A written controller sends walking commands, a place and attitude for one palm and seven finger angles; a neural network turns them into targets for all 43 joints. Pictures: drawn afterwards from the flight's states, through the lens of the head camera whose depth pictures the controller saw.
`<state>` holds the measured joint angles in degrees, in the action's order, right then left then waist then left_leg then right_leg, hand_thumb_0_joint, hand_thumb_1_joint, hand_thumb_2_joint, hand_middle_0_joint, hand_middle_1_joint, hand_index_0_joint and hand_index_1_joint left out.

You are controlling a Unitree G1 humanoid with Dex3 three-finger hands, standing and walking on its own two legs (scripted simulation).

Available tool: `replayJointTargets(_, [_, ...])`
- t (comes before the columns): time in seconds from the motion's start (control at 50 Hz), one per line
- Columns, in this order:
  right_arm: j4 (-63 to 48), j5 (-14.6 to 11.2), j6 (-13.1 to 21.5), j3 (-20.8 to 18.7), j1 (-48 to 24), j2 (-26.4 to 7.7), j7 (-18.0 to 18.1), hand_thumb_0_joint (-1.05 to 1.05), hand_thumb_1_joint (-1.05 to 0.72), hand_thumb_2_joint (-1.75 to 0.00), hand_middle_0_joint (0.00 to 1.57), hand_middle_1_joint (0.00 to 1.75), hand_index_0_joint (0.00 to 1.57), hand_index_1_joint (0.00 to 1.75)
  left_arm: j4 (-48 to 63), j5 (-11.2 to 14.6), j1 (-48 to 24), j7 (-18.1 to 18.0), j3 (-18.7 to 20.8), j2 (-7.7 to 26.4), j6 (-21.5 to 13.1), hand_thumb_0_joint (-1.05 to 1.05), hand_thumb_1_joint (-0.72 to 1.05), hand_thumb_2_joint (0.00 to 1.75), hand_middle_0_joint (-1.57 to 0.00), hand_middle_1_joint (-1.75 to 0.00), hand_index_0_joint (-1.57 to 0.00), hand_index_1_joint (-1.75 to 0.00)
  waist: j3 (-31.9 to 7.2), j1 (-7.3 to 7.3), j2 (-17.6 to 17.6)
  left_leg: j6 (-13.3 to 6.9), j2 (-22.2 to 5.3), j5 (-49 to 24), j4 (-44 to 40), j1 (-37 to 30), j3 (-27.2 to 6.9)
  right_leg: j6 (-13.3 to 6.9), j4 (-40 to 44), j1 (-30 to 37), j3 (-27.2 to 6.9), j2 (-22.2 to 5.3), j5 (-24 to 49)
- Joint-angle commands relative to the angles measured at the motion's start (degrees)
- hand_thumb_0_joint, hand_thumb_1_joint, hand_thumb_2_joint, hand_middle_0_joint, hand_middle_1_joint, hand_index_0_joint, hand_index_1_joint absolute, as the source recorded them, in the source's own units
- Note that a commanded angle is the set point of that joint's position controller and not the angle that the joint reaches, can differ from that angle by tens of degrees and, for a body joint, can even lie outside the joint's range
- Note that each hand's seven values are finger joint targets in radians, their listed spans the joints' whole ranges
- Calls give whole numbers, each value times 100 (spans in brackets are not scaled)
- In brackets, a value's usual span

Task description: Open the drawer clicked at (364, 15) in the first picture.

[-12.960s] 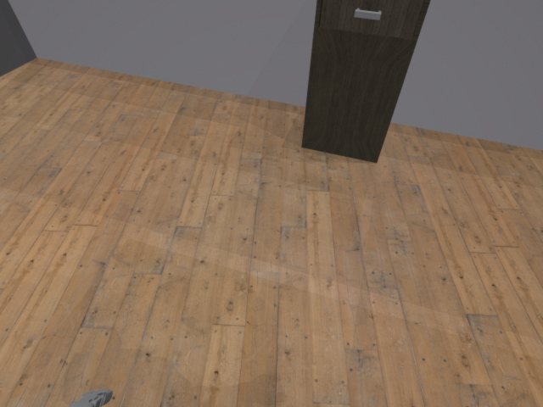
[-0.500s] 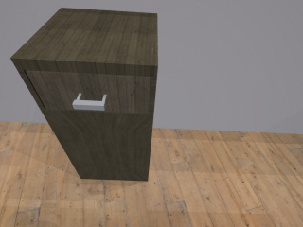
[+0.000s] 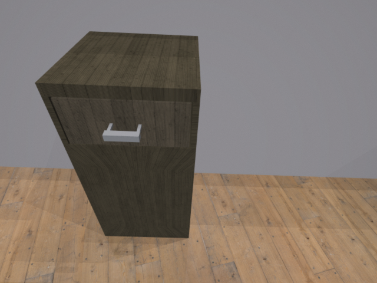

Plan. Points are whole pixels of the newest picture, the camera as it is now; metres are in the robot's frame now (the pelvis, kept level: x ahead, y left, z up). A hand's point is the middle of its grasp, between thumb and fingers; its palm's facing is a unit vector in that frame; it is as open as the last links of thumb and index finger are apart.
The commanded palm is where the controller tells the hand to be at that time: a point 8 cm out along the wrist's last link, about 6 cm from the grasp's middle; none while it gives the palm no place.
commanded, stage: look again from close up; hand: left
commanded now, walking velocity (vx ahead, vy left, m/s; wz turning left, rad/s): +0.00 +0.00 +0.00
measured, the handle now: (123, 131) +0.53 +0.24 +0.02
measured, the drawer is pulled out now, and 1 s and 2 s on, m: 0.00 0.00 0.00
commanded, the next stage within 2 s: shuffle to correct the standing spot in 0.18 s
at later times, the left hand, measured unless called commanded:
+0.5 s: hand out of the picture -0.07 +0.17 -0.17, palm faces +0.06 -0.99 -0.16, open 7.4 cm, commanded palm none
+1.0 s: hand out of the picture +0.03 +0.20 -0.18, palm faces +0.04 -0.98 -0.21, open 7.3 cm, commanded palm none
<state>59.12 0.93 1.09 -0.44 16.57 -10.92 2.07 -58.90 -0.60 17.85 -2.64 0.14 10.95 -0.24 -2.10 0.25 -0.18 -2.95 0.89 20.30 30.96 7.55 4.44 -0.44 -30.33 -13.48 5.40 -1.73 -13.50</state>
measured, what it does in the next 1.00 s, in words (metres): stands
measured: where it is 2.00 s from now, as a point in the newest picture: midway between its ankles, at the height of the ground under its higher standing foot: outside the picture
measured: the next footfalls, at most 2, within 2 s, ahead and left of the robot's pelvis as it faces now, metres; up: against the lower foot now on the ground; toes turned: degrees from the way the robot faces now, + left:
none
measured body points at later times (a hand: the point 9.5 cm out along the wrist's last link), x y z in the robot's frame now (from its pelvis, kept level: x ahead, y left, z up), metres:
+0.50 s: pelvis -0.02 +0.02 +0.00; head -0.04 +0.02 +0.45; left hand -0.07 +0.23 -0.16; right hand -0.06 -0.21 -0.15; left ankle -0.03 +0.08 -0.73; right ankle +0.03 -0.12 -0.73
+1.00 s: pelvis +0.03 +0.03 +0.00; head +0.04 +0.03 +0.45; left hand +0.03 +0.25 -0.16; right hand +0.01 -0.18 -0.16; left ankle -0.03 +0.08 -0.73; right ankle +0.03 -0.11 -0.72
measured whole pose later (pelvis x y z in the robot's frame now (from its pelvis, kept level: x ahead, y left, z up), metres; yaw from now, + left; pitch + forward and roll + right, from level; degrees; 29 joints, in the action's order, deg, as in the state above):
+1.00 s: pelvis +0.03 +0.03 +0.00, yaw -1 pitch -2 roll +0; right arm 62.1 0.8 0.5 -0.8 19.1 -5.1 3.8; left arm -58.6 -0.9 18.6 -3.6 2.1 7.6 2.5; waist 2.7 -0.6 -0.1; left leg -5.5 3.2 21.0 27.4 5.1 6.2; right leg -0.6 -37.9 -16.5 1.9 -2.3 -18.7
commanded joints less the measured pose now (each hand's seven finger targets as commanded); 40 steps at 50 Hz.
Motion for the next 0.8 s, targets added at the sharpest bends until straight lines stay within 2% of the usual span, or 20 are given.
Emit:
replayJointTargets(0.0, [-239, -7, 25, -107, 237, -629, -20, 0, -90, -90, 20, 30, 20, 30, 261, -20, 211, 13, 94, 572, -73, 0, 90, 90, -20, -30, -20, -30, 944, -14, 65, 16, -692, -676, -1057, 1043, -716, -160, 678, 175, -664, -455, 539])
replayJointTargets(0.12, [-224, -1, -2, -94, 220, -643, -74, 0, -90, -90, 20, 30, 20, 30, 279, -43, 178, 30, 71, 511, -43, 0, 90, 90, -20, -30, -20, -30, 919, -10, 93, 12, -731, 137, -1490, 1188, -862, -76, 829, 265, -632, -418, 182])
replayJointTargets(0.26, [-79, -8, -25, -95, 316, -542, -85, 0, -90, -90, 20, 30, 20, 30, 126, -55, 400, 26, 58, 340, -44, 0, 90, 90, -20, -30, -20, -30, 873, 14, 70, 11, -748, 508, -1676, 1313, -926, -10, 875, 356, -571, -419, 126])
replayJointTargets(0.3, [-4, 10, -62, -96, 434, -509, -82, 0, -90, -90, 20, 30, 20, 30, 56, -76, 534, 36, 65, 262, -36, 0, 90, 90, -20, -30, -20, -30, 839, 11, 35, -15, -719, 1011, -1682, 1287, -913, -2, 858, 326, -526, -389, -484])
replayJointTargets(0.34, [48, 33, -112, -131, 540, -585, -79, 0, -90, -90, 20, 30, 20, 30, 55, -119, 586, 55, 91, 217, 2, 0, 90, 90, -20, -30, -20, -30, 884, -6, 179, -102, -816, 1714, -1848, 1372, -1047, 18, 640, 169, -371, -245, -1022])
replayJointTargets(0.36, [52, 36, -133, -153, 535, -617, -80, 0, -90, -90, 20, 30, 20, 30, 41, -142, 641, 72, 107, 178, 15, 0, 90, 90, -20, -30, -20, -30, 1041, 26, 314, -161, -889, 2069, -1943, 1584, -1117, 40, 513, 141, -291, -175, -1174])
replayJointTargets(0.38, [38, 40, -149, -169, 496, -631, -78, 0, -90, -90, 20, 30, 20, 30, 24, -160, 733, 87, 127, 125, 16, 0, 90, 90, -20, -30, -20, -30, 1168, 59, 277, -205, -930, 2201, -1955, 1749, -1183, 37, 405, 164, -260, -124, -1184])
replayJointTargets(0.4, [35, 32, -146, -174, 483, -618, -76, 0, -90, -90, 20, 30, 20, 30, -9, -158, 850, 103, 140, 69, 4, 0, 90, 90, -20, -30, -20, -30, 1194, 103, 218, -237, -928, 2171, -1885, 1821, -1183, 18, 392, 214, -300, -129, -1164])
replayJointTargets(0.46, [68, 23, -132, -166, 618, -497, -65, 0, -90, -90, 20, 30, 20, 30, -40, -127, 963, 130, 191, 0, -20, 0, 90, 90, -20, -30, -20, -30, 1282, 53, 122, -233, -786, 1967, -1592, 1718, -1049, -91, 508, 19, -470, -190, -1348])
replayJointTargets(0.54, [99, 21, -100, -132, 804, -245, -55, 0, -90, -90, 20, 30, 20, 30, -86, -98, 1121, 114, 280, 54, -59, 0, 90, 90, -20, -30, -20, -30, 1285, 27, -336, -165, -433, 1625, -800, 1766, -714, -388, 921, -110, -1175, -527, -2027])
replayJointTargets(0.58, [107, 7, -69, -71, 868, -22, -44, 0, -90, -90, 20, 30, 20, 30, -149, -67, 1239, 62, 299, 72, -78, 0, 90, 90, -20, -30, -20, -30, 1175, 18, -706, -62, -212, 788, -227, 1734, -359, -568, 1268, -14, -1741, -894, -2023])
replayJointTargets(0.6, [140, -7, -33, -34, 931, 98, -26, 0, -90, -90, 20, 30, 20, 30, -176, -45, 1241, 36, 293, 67, -90, 0, 90, 90, -20, -30, -20, -30, 1000, -27, -716, -28, -183, 215, -91, 1453, -262, -619, 1306, 6, -1810, -1002, -1601])
replayJointTargets(0.62, [199, -25, -17, -4, 1022, 149, -4, 0, -90, -90, 20, 30, 20, 30, -182, -24, 1156, 19, 267, 31, -87, 0, 90, 90, -20, -30, -20, -30, 845, -126, -545, -7, -230, -48, -259, 1043, -296, -586, 1201, -146, -1647, -948, -1143])
replayJointTargets(0.64, [273, -36, 16, 30, 1169, 175, 12, 0, -90, -90, 20, 30, 20, 30, -141, -17, 976, 7, 219, -65, -77, 0, 90, 90, -20, -30, -20, -30, 766, -204, -176, 1, -375, -347, -679, 640, -460, -468, 881, -377, -1265, -730, -616])
replayJointTargets(0.66, [354, -36, 43, 7, 1215, 87, 27, 0, -90, -90, 20, 30, 20, 30, -127, -18, 855, 1, 167, -188, -57, 0, 90, 90, -20, -30, -20, -30, 802, -195, 310, -31, -696, -532, -1064, 450, -804, -273, 495, -552, -794, -406, -198])
replayJointTargets(0.68, [396, -45, 66, -30, 1215, -79, 59, 0, -90, -90, 20, 30, 20, 30, -128, -33, 790, -8, 114, -295, -37, 0, 90, 90, -20, -30, -20, -30, 932, -162, 593, -68, -1017, -1294, -1296, 586, -1109, -95, 189, -362, -394, -189, 371])
replayJointTargets(0.7, [415, -56, 96, -37, 1185, -148, 108, 0, -90, -90, 20, 30, 20, 30, -172, -49, 854, -33, 79, -364, -37, 0, 90, 90, -20, -30, -20, -30, 915, -85, 675, -37, -1100, -2872, -1198, 486, -1056, -22, 123, -171, -285, -167, 756])
replayJointTargets(0.72, [441, -81, 117, -30, 1154, -146, 143, 0, -90, -90, 20, 30, 20, 30, -250, -32, 976, -61, 66, -337, -36, 0, 90, 90, -20, -30, -20, -30, 892, -43, 638, 20, -1083, -4261, -978, 351, -921, 6, 170, -31, -344, -187, 994])
replayJointTargets(0.74, [449, -93, 130, -24, 1157, -146, 176, 0, -90, -90, 20, 30, 20, 30, -305, -7, 1133, -88, 64, -322, -40, 0, 90, 90, -20, -30, -20, -30, 702, -18, 505, 79, -1039, -5263, -730, 79, -775, -15, 176, 130, -395, -223, 1347])
replayJointTargets(0.78, [423, -110, 101, -74, 1210, -214, 218, 0, -90, -90, 20, 30, 20, 30, -282, 16, 1175, -132, 99, -247, -4, 0, 90, 90, -20, -30, -20, -30, 490, -43, 438, 180, -1030, -6161, -546, -221, -699, -43, 7, 219, -376, -213, 1584])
